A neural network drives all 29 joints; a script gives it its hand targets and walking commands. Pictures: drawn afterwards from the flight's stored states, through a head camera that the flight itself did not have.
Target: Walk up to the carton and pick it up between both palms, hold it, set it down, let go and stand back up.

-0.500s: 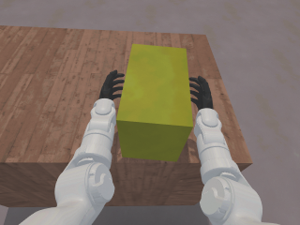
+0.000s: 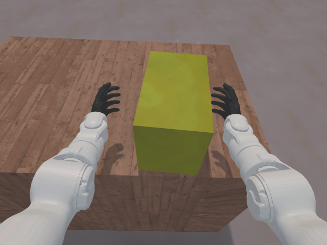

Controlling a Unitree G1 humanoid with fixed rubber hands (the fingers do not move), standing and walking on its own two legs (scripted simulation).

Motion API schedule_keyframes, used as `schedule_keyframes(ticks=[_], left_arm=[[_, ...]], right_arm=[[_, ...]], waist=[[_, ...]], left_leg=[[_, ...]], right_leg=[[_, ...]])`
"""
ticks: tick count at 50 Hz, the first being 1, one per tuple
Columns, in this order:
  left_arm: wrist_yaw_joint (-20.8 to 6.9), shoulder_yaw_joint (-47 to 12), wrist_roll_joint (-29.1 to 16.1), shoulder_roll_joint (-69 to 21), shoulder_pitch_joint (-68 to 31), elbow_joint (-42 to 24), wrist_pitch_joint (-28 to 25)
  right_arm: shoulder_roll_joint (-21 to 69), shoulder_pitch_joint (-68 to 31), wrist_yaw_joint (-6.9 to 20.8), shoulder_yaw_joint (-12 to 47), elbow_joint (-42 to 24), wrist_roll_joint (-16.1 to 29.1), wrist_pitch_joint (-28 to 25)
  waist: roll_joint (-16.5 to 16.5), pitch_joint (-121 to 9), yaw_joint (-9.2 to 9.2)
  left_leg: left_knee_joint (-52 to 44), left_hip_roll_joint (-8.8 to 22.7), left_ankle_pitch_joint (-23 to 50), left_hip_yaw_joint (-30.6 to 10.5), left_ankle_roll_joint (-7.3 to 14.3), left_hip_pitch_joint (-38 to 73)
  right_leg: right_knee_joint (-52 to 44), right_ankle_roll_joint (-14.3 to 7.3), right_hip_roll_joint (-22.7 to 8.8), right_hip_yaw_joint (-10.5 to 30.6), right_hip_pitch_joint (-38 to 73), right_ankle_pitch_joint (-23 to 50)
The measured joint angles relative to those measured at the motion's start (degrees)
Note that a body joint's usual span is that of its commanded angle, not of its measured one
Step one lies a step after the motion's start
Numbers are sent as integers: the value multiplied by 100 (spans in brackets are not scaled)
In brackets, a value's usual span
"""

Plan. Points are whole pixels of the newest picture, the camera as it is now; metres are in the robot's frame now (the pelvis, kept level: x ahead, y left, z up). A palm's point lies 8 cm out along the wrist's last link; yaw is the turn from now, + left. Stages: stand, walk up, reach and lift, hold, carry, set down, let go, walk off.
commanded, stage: set down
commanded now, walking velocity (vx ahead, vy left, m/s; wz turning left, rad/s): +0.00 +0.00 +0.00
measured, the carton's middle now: (173, 111) +0.48 +0.02 +0.05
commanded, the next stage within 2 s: none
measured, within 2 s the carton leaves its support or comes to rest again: neither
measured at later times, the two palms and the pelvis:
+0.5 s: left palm (96, 130) +0.38 +0.20 +0.08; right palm (238, 138) +0.39 -0.14 +0.07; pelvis -0.02 +0.00 +0.00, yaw +0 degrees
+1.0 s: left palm (83, 161) +0.29 +0.21 +0.08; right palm (247, 168) +0.30 -0.15 +0.08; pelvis -0.01 +0.00 +0.01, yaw +0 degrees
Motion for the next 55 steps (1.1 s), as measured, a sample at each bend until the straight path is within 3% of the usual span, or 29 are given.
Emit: schedule_keyframes(ticks=[13,25,32,38,48,55], left_arm=[[-56,-159,-202,-47,729,-663,-209],[-109,-126,-263,-172,1426,-1539,122],[-153,128,0,-306,2282,-2798,714],[-180,230,179,-395,3202,-4430,1461],[-230,178,230,-524,4471,-6676,2792],[-192,90,228,-597,5352,-8004,3351]], right_arm=[[-142,559,-31,619,-351,628,-103],[-65,1506,-143,807,-1319,601,-16],[-35,2271,-249,897,-2269,606,172],[9,3079,-317,966,-3497,576,509],[211,4427,-334,863,-5400,378,1187],[151,5362,-361,869,-6734,363,1458]], waist=[[-2,-41,-32],[100,271,30],[42,591,47],[-34,923,66],[-128,1179,60],[-85,1338,57]], left_leg=[[-36,-5,136,-19,-3,-35],[-243,-70,182,20,19,637],[-515,-80,223,51,16,1314],[-741,-85,257,82,10,1894],[-915,-124,257,87,19,2458],[-1008,-139,269,129,34,2695]], right_leg=[[72,-31,-3,-19,-81,71],[-26,-12,-64,14,536,62],[-270,-11,-66,40,1192,96],[-469,-17,-64,66,1750,124],[-571,-15,-97,65,2285,82],[-632,-2,-110,107,2492,93]])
